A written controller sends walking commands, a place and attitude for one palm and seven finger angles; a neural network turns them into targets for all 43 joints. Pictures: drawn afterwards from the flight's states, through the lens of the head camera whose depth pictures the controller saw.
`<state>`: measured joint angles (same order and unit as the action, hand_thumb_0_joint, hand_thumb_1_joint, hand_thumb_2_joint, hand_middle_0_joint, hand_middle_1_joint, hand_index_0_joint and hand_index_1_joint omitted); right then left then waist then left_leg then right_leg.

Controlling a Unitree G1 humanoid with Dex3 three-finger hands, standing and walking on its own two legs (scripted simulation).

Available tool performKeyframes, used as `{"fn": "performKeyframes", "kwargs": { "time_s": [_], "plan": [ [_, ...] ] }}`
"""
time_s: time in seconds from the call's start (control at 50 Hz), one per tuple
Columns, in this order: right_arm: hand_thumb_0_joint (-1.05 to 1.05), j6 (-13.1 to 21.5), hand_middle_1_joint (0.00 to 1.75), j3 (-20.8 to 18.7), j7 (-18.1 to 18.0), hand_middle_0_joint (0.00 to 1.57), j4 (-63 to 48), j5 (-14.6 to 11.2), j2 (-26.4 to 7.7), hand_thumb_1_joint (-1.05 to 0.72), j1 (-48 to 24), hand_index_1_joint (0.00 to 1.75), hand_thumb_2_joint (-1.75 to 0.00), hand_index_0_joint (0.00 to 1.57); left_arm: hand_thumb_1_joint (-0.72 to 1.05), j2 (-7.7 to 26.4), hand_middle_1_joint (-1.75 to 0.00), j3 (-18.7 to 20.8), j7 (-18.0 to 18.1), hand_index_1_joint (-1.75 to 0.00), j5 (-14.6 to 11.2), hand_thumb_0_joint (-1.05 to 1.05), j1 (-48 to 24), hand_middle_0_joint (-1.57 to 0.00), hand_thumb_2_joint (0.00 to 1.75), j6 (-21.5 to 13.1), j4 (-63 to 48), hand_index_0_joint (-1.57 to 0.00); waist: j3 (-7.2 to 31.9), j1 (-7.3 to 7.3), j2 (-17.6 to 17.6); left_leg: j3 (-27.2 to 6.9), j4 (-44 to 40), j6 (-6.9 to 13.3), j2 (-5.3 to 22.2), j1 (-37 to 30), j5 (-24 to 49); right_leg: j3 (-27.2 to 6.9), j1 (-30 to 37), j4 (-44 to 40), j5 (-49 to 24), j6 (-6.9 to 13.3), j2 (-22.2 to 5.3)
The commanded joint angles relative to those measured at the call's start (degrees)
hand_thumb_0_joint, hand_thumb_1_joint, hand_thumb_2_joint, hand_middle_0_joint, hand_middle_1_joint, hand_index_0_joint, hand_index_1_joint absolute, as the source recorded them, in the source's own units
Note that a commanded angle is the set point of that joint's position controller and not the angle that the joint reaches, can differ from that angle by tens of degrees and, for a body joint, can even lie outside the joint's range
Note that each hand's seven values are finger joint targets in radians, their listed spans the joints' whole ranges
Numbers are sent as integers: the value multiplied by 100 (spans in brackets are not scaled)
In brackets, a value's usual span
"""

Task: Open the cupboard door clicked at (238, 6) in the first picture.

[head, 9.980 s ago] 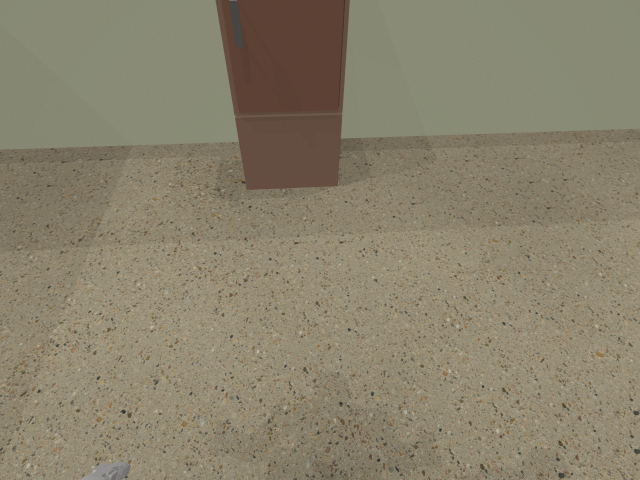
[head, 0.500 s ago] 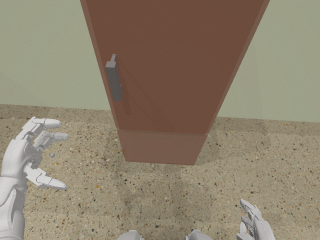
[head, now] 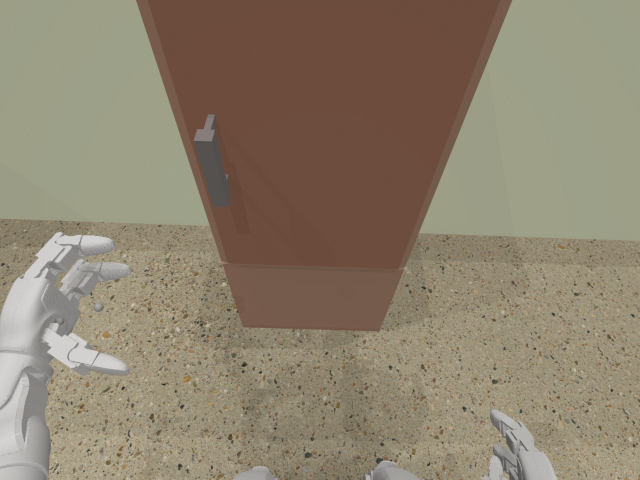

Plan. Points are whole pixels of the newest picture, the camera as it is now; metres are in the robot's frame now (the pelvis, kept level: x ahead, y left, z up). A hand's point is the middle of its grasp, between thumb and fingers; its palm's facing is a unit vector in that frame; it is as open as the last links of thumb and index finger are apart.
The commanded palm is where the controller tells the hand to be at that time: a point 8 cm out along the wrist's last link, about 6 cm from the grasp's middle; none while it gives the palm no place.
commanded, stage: raise the hand with hooked fingers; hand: left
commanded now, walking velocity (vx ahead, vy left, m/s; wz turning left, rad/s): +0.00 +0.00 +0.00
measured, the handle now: (216, 161) +0.55 +0.19 +0.04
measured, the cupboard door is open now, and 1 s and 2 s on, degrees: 0 0 0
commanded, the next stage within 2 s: move the hooked fingers beside the handle in 0.06 s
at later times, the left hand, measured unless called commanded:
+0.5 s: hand (111, 280) +0.33 +0.27 +0.06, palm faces +0.01 -1.00 +0.00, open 14.0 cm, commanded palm +0.30 +0.32 +0.06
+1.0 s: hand (139, 229) +0.41 +0.26 +0.05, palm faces +0.01 -1.00 +0.00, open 13.9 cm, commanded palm +0.38 +0.32 +0.05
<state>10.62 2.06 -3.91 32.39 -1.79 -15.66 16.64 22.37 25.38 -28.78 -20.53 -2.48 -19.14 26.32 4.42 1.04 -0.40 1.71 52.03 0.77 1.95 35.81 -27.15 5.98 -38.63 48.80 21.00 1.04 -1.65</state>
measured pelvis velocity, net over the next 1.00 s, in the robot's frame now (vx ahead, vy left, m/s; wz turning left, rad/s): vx -0.01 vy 0.01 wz -0.02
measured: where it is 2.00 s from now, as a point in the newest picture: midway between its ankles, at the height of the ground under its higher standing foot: outside the picture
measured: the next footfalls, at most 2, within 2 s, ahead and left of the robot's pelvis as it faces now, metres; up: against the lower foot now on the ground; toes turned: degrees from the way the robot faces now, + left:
none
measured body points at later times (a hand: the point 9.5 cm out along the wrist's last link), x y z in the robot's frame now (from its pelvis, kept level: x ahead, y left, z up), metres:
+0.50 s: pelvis -0.01 +0.00 +0.00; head +0.06 +0.02 +0.44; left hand +0.32 +0.32 +0.06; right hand +0.13 -0.25 -0.09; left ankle -0.01 +0.11 -0.69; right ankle +0.03 -0.11 -0.69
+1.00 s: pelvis -0.01 +0.01 -0.01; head +0.09 +0.02 +0.43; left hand +0.40 +0.32 +0.06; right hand +0.06 -0.26 -0.11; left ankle -0.01 +0.11 -0.69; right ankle +0.03 -0.11 -0.69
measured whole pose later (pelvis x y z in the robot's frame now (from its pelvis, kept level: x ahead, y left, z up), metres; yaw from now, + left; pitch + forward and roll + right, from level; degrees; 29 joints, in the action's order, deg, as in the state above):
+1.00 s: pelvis -0.01 +0.01 -0.01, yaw -1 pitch +16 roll -2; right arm 4.2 2.3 -3.3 34.4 -1.1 -16.0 20.3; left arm 29.2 27.2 -27.0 -13.5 -30.7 -21.4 52.7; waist 4.8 4.9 0.3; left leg 2.6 55.9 1.4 2.4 44.1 -27.8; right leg 4.9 -47.0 51.6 20.5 0.6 -1.3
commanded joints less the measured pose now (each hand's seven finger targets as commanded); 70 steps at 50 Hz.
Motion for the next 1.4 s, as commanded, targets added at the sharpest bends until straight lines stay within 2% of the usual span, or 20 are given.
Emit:
{"fn": "performKeyframes", "kwargs": {
  "time_s": [0.0,0.08,0.12,0.18,0.2,0.26,0.46,0.5,0.62,0.74,0.86,1.0,1.04,1.08,1.12,1.16,1.18,1.28,1.32,1.38],
  "plan": [
    [0,270,30,-344,-88,20,-774,-30,-875,-90,-72,30,-90,20,-50,1492,-120,441,-30,-120,-134,0,-1134,-30,30,-318,-1027,-30,1361,-40,-423,-241,-832,7,-215,-216,1659,-398,1280,-548,-1106,60,188],
    [0,281,30,-342,-96,20,-809,-44,-863,-90,-126,30,-90,20,-50,1483,-120,496,-57,-120,-162,0,-1077,-30,30,-304,-957,-30,1372,-65,-185,-226,-832,18,-227,-71,1433,-469,1357,-613,-894,18,154],
    [0,298,30,-325,-89,20,-802,-29,-855,-90,-124,30,-90,20,-50,1602,-120,526,-57,-120,-131,0,-1214,-30,30,-369,-1161,-30,1555,-101,-500,-238,-825,9,-224,-240,1689,-445,1414,-527,-1134,61,167],
    [0,295,30,-324,-118,20,-719,-31,-861,-90,-74,30,-90,20,-50,1510,-120,465,-30,-120,-121,0,-1474,-30,30,-348,-855,-30,1365,10,-268,-235,-780,7,-214,-128,1539,-446,1225,-542,-1032,19,173],
    [0,288,30,-322,-140,20,-686,-15,-898,-90,-45,30,-90,20,-50,1669,-120,537,-39,-120,-116,0,-1740,-30,30,-377,-842,-30,1352,29,-255,-264,-744,3,-204,-83,1552,-446,1216,-495,-1028,47,189],
    [0,293,30,-312,-166,20,-649,-33,-878,-90,-41,30,-90,20,-50,1467,-120,224,-74,-120,-16,0,-2248,-30,30,-365,-703,-30,1417,95,-476,-289,-788,-15,-210,-187,1410,-417,1032,-482,-863,44,165],
    [0,125,30,-334,-108,20,-610,-10,-931,-90,133,30,-90,20,-50,1898,-120,553,27,-120,108,0,-2527,-30,30,-301,-35,-30,1703,-10,-402,-273,-733,-38,-182,-62,1743,-407,1145,-360,-1203,51,170],
    [0,71,30,-323,-101,20,-602,-8,-953,-90,168,30,-90,20,-50,1901,-120,494,47,-120,140,0,-2750,-30,30,-306,164,-30,1571,43,-375,-266,-720,-24,-183,45,1613,-424,1067,-366,-1086,64,186],
    [0,-50,30,-348,-96,20,-519,-3,-961,-90,351,30,-90,20,-50,1843,-120,239,98,-120,311,0,-3667,-30,30,-467,311,-30,1858,198,-578,-305,-692,-21,-150,-161,1594,-408,795,-303,-982,58,221],
    [0,-227,30,-359,-74,20,-398,15,-1011,-90,545,30,-90,20,-50,2140,-120,440,163,-120,447,0,-3945,-30,30,-451,1081,-30,1892,215,-339,-286,-607,-6,-143,113,1681,-422,843,-238,-1151,38,220],
    [0,-392,30,-377,-31,20,-369,36,-1018,-90,689,30,-90,20,-50,2303,-120,457,205,-120,563,0,-4507,-30,30,-590,1258,-30,2128,263,-602,-294,-514,-5,-118,30,1864,-433,723,-161,-1249,46,248],
    [0,-613,30,-388,2,20,-308,61,-1058,-90,886,30,-90,20,-50,2509,-120,536,201,-120,660,0,-4883,-30,30,-587,1840,-30,2170,350,-449,-265,-384,36,-103,194,2005,-440,686,-84,-1451,41,280],
    [0,-665,30,-396,19,20,-303,70,-1045,-90,919,30,-90,20,-50,2482,-120,463,203,-120,711,0,-5145,-30,30,-642,1751,-30,2374,344,-698,-287,-374,16,-104,36,2179,-447,667,-62,-1527,36,274],
    [0,-726,30,-419,33,20,-277,83,-1063,-90,974,30,-90,20,-50,2636,-120,632,239,-120,717,0,-5053,-30,30,-683,1849,-30,2440,339,-561,-285,-328,23,-85,5,2282,-441,684,-65,-1608,33,288],
    [0,-787,30,-404,46,20,-285,81,-1045,-90,999,30,-90,20,-50,2583,-120,544,219,-120,732,0,-5166,-30,30,-722,1837,-30,2584,346,-716,-313,-312,6,-68,-124,2524,-429,648,-13,-1693,38,312],
    [0,-835,30,-407,55,20,-229,84,-1046,-90,1025,30,-90,20,-50,2414,-120,382,242,-120,763,0,-5367,-30,30,-682,2030,-30,2367,456,-622,-313,-298,17,-57,-48,2334,-406,448,-60,-1545,11,307],
    [0,-862,30,-407,44,20,-192,81,-1070,-90,1034,30,-90,20,-50,2563,-120,461,272,-120,800,0,-5489,-30,30,-673,2170,-30,2241,469,-623,-317,-295,21,-59,55,2214,-418,418,-63,-1485,19,301],
    [0,-960,30,-384,53,20,-160,121,-1069,-90,1116,30,-90,20,-50,2586,-120,361,358,-120,936,0,-5977,-30,30,-727,2311,-30,2406,544,-784,-359,-238,15,-61,-46,2165,-401,233,-23,-1365,25,304],
    [0,-1004,30,-385,48,20,-140,131,-1097,-90,1166,30,-90,20,-50,2812,-120,517,393,-120,941,0,-6077,-30,30,-784,2329,-30,2619,544,-761,-362,-182,13,-54,-87,2373,-429,332,16,-1540,16,314],
    [0,-1067,30,-352,55,20,-124,136,-1104,-90,1193,30,-90,20,-50,2833,-120,462,428,-120,1040,0,-6196,-30,30,-728,2689,-30,2385,613,-653,-371,-177,29,-47,169,2124,-410,220,19,-1395,9,313]
  ]
}}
